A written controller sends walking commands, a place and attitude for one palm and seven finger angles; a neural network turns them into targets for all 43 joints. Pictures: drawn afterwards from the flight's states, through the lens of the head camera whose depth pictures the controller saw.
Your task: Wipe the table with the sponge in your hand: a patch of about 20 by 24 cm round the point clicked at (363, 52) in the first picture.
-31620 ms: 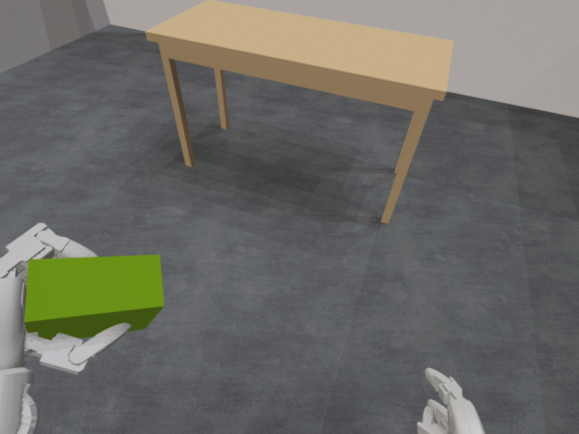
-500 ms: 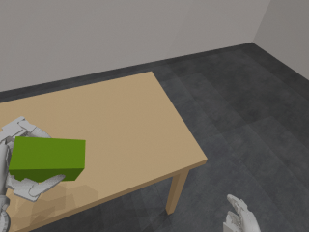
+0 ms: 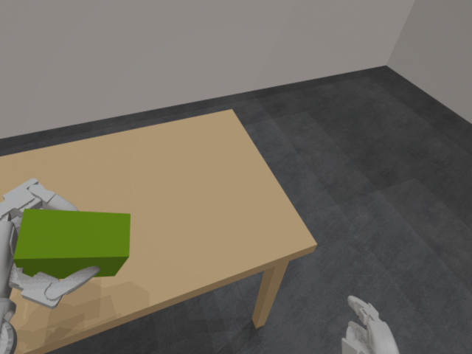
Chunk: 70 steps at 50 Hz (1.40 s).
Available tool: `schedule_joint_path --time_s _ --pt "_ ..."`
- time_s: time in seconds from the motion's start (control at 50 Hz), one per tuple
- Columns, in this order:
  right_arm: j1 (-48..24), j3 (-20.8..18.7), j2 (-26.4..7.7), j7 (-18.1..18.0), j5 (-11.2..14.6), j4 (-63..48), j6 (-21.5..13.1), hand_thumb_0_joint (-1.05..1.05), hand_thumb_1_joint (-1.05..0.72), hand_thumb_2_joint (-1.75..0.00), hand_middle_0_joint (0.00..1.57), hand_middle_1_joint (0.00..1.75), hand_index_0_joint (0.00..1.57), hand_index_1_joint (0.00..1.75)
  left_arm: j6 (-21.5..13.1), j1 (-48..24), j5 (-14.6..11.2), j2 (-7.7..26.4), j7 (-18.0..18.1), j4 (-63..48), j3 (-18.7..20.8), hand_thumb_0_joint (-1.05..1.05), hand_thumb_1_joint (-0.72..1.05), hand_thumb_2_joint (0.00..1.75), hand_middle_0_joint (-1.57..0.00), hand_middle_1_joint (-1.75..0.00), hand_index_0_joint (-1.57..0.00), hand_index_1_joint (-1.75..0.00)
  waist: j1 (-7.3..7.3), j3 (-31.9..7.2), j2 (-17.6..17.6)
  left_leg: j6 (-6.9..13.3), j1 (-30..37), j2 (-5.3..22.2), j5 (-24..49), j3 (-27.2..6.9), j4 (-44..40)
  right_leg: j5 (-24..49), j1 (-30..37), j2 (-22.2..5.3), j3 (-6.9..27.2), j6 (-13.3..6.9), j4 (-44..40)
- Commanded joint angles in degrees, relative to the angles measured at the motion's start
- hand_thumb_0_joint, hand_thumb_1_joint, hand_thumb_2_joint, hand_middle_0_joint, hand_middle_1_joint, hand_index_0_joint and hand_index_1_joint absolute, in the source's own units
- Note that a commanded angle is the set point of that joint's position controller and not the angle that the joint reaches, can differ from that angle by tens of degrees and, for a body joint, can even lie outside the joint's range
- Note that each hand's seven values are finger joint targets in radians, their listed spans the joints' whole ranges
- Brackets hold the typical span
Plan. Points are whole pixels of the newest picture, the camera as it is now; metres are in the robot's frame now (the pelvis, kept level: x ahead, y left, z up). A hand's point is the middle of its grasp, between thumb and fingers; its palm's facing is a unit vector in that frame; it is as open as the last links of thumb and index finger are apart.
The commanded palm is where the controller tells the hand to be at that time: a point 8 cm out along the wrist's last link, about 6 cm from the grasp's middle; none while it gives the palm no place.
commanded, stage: shuffle to correct the standing spot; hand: left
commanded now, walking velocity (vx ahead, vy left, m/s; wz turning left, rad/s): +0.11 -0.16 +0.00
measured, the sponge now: (91, 247) +0.22 +0.21 +0.13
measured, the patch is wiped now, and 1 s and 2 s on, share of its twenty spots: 0.00 0.00 0.00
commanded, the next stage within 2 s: none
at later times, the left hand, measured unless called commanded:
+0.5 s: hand (53, 243) +0.21 +0.24 +0.16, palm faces +0.29 -0.86 -0.41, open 9.9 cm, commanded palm +0.16 +0.28 +0.18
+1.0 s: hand (54, 245) +0.21 +0.24 +0.16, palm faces +0.32 -0.86 -0.40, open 9.9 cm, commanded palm +0.15 +0.28 +0.18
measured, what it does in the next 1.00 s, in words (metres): stands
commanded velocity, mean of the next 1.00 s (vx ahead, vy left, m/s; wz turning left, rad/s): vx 0.10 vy -0.17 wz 0.00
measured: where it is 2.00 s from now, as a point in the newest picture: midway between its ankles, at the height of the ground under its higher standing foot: outside the picture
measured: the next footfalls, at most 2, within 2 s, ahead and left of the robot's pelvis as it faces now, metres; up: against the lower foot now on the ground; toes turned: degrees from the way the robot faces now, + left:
none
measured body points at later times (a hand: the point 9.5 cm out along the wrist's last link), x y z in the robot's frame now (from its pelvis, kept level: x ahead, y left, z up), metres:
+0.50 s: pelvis +0.00 +0.00 +0.00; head +0.01 +0.01 +0.45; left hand +0.19 +0.28 +0.18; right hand +0.17 -0.23 -0.08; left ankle +0.02 +0.15 -0.74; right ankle -0.01 -0.05 -0.74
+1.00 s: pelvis +0.00 +0.00 +0.00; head +0.00 +0.00 +0.45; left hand +0.19 +0.28 +0.18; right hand +0.16 -0.23 -0.08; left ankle +0.02 +0.15 -0.74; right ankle -0.01 -0.05 -0.74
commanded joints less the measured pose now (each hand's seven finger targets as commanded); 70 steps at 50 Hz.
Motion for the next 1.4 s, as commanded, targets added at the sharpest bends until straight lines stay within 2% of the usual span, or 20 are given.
schedule_joint_path --time_s 0.0,0.12,0.22,0.36,0.42,0.58,0.64,0.68,0.74,0.76,0.8,0.84,0.96,1.04,1.06,1.1,1.22,1.28,1.34,1.38 --pt "-5.5 -2.1 -6.7 -0.7 -0.1 -9.2 -3.2 0.00 -0.90 -0.90 0.20 0.30 0.20 0.30 -4.5 -6.9 -0.4 9.5 1.7 -13.5 6.9 0.00 0.10 1.30 -1.20 -1.60 -1.20 -1.60 0.02 -6.0 4.4 5.1 5.2 3.2 6.0 -3.7 -4.0 9.8 -2.4 -9.8 8.2 4.0 -5.3" --pt "-5.3 -2.3 -6.8 -0.6 -0.3 -9.0 -3.7 0.00 -0.90 -0.90 0.20 0.30 0.20 0.30 -4.4 -7.5 -0.1 9.7 1.7 -13.3 7.1 0.00 0.10 1.30 -1.20 -1.60 -1.20 -1.60 0.19 -7.8 5.1 5.3 6.0 4.1 12.3 -4.2 -3.8 13.7 0.1 -9.6 7.5 4.3 -4.5" --pt "-4.8 -2.4 -6.8 -0.4 -0.1 -9.1 -3.3 0.00 -0.90 -0.90 0.20 0.30 0.20 0.30 -4.1 -5.0 -0.4 9.6 1.5 -12.1 7.5 0.00 0.10 1.30 -1.20 -1.60 -1.20 -1.60 0.14 -8.4 2.9 4.8 5.0 3.6 11.6 -3.8 -2.8 13.9 1.3 -10.1 7.3 3.7 -4.8" --pt "-5.1 -2.3 -6.7 -0.5 0.0 -9.2 -3.1 0.00 -0.90 -0.90 0.20 0.30 0.20 0.30 -4.4 -4.7 -0.9 10.6 1.5 -14.2 7.9 0.00 0.10 1.30 -1.20 -1.60 -1.20 -1.60 -0.17 -8.5 4.7 4.8 6.0 3.6 12.5 -3.8 -3.2 14.9 0.1 -10.2 7.1 3.2 -4.3" --pt "-5.1 -2.4 -6.8 -0.5 -0.1 -9.4 -3.1 0.00 -0.90 -0.90 0.20 0.30 0.20 0.30 -4.2 -5.1 -0.7 10.3 1.5 -13.8 8.0 0.00 0.10 1.30 -1.20 -1.60 -1.20 -1.60 0.07 -8.4 4.0 4.9 5.9 3.9 13.2 -3.7 -2.6 15.2 0.4 -10.1 7.4 3.9 -4.6" --pt "-5.0 -2.5 -6.8 -0.5 0.1 -9.2 -3.1 0.00 -0.90 -0.90 0.20 0.30 0.20 0.30 -4.0 -5.4 -0.7 9.1 1.5 -12.6 6.6 0.00 0.10 1.30 -1.20 -1.60 -1.20 -1.60 -0.19 -6.5 4.5 4.7 4.8 3.1 6.4 -3.8 -3.5 10.1 -1.7 -10.3 7.8 3.2 -5.7" --pt "-5.0 -2.4 -6.7 -0.4 0.0 -9.1 -3.0 0.00 -0.90 -0.90 0.20 0.30 0.20 0.30 -3.8 -5.4 -0.6 9.4 1.7 -11.7 7.2 0.00 0.10 1.30 -1.20 -1.60 -1.20 -1.60 -0.04 -5.7 2.7 4.7 3.5 2.6 3.4 -3.2 -2.8 8.6 -1.9 -10.7 8.8 4.0 -7.2" --pt "-4.9 -2.3 -6.6 -0.5 0.1 -9.1 -3.0 0.00 -0.90 -0.90 0.20 0.30 0.20 0.30 -3.8 -5.5 -0.8 9.5 1.7 -11.8 7.2 0.00 0.10 1.30 -1.20 -1.60 -1.20 -1.60 -0.25 -5.5 1.9 4.6 3.7 2.2 1.5 -3.2 -2.9 6.5 -2.8 -10.9 8.6 3.3 -7.3" --pt "-5.0 -2.2 -6.7 -0.5 0.1 -9.1 -3.1 0.00 -0.90 -0.90 0.20 0.30 0.20 0.30 -4.0 -6.4 -0.7 9.4 1.8 -12.6 6.9 0.00 0.10 1.30 -1.20 -1.60 -1.20 -1.60 -0.23 -5.7 2.4 4.5 4.1 1.8 2.7 -2.9 -2.2 7.8 -2.9 -11.4 9.1 3.1 -7.4" --pt "-5.4 -2.1 -6.7 -0.6 0.1 -8.9 -3.2 0.00 -0.90 -0.90 0.20 0.30 0.20 0.30 -4.2 -6.7 -0.8 10.1 1.9 -13.7 7.1 0.00 0.10 1.30 -1.20 -1.60 -1.20 -1.60 -0.26 -5.8 4.2 4.7 5.0 2.1 2.4 -3.3 -3.2 7.2 -3.5 -11.1 8.8 3.1 -7.3" --pt "-5.4 -2.0 -6.6 -0.6 -0.2 -9.0 -3.3 0.00 -0.90 -0.90 0.20 0.30 0.20 0.30 -4.3 -6.4 -0.5 9.9 2.0 -13.1 7.2 0.00 0.10 1.30 -1.20 -1.60 -1.20 -1.60 -0.02 -5.5 4.6 5.0 4.0 3.0 3.3 -4.2 -4.4 7.3 -2.4 -10.2 8.1 4.0 -6.7" --pt "-5.1 -2.1 -6.7 -0.5 -0.2 -8.9 -3.4 0.00 -0.90 -0.90 0.20 0.30 0.20 0.30 -4.3 -6.0 -0.5 10.2 2.0 -13.0 7.7 0.00 0.10 1.30 -1.20 -1.60 -1.20 -1.60 0.13 -6.6 4.0 5.0 4.0 3.2 7.0 -4.0 -3.7 10.5 -0.4 -10.3 7.9 4.4 -6.2" --pt "-4.9 -2.2 -6.7 -0.4 0.2 -8.7 -3.4 0.00 -0.90 -0.90 0.20 0.30 0.20 0.30 -4.1 -4.8 -0.8 9.5 1.8 -12.3 6.9 0.00 0.10 1.30 -1.20 -1.60 -1.20 -1.60 -0.15 -7.1 3.8 4.7 4.7 2.3 7.0 -3.3 -2.8 11.2 -0.6 -10.8 7.9 3.5 -6.1" --pt "-4.9 -2.3 -6.8 -0.3 0.1 -8.9 -3.2 0.00 -0.90 -0.90 0.20 0.30 0.20 0.30 -3.9 -4.6 -0.8 9.3 1.7 -11.8 7.2 0.00 0.10 1.30 -1.20 -1.60 -1.20 -1.60 -0.04 -7.1 1.4 4.6 4.6 2.2 7.9 -2.6 -1.4 13.0 -0.5 -11.3 8.4 3.6 -6.1" --pt "-5.0 -2.2 -6.7 -0.4 0.3 -8.7 -3.2 0.00 -0.90 -0.90 0.20 0.30 0.20 0.30 -4.1 -4.7 -0.9 9.6 1.7 -12.6 6.9 0.00 0.10 1.30 -1.20 -1.60 -1.20 -1.60 -0.25 -7.5 2.9 4.6 5.7 2.2 8.5 -2.9 -2.1 12.9 -1.2 -11.2 8.0 2.9 -5.7" --pt "-5.3 -2.2 -6.8 -0.4 0.0 -9.1 -3.2 0.00 -0.90 -0.90 0.20 0.30 0.20 0.30 -4.0 -5.3 -0.8 9.5 1.6 -12.2 7.1 0.00 0.10 1.30 -1.20 -1.60 -1.20 -1.60 -0.07 -6.3 2.3 4.7 4.7 2.9 8.0 -3.6 -2.6 11.5 -1.7 -10.5 8.0 3.5 -5.5" --pt "-5.5 -2.3 -6.7 -0.4 0.0 -9.0 -3.1 0.00 -0.90 -0.90 0.20 0.30 0.20 0.30 -4.2 -5.9 -0.7 10.1 1.8 -13.5 7.5 0.00 0.10 1.30 -1.20 -1.60 -1.20 -1.60 0.02 -7.9 4.3 4.9 5.9 3.2 12.3 -3.3 -2.0 15.5 0.0 -10.7 8.0 4.2 -4.9" --pt "-5.3 -2.3 -6.8 -0.4 0.1 -9.0 -3.1 0.00 -0.90 -0.90 0.20 0.30 0.20 0.30 -4.2 -5.5 -0.7 9.8 1.8 -13.4 7.2 0.00 0.10 1.30 -1.20 -1.60 -1.20 -1.60 -0.08 -7.7 5.3 4.9 5.5 3.5 12.2 -4.2 -3.1 14.1 0.4 -10.3 7.3 3.5 -4.4" --pt "-5.4 -2.3 -6.6 -0.4 0.1 -9.2 -2.7 0.00 -0.90 -0.90 0.20 0.30 0.20 0.30 -3.8 -4.5 -0.7 9.7 1.7 -12.2 7.5 0.00 0.10 1.30 -1.20 -1.60 -1.20 -1.60 0.05 -7.0 3.2 4.8 4.5 3.1 9.7 -3.2 -2.0 13.7 0.3 -10.6 7.9 4.4 -5.9" --pt "-5.2 -2.3 -6.6 -0.4 0.2 -9.1 -2.6 0.00 -0.90 -0.90 0.20 0.30 0.20 0.30 -3.7 -4.3 -0.9 9.5 1.7 -11.4 7.4 0.00 0.10 1.30 -1.20 -1.60 -1.20 -1.60 -0.21 -5.9 2.6 4.6 4.0 2.6 6.6 -3.2 -2.2 11.5 -1.0 -10.7 8.2 3.8 -6.4"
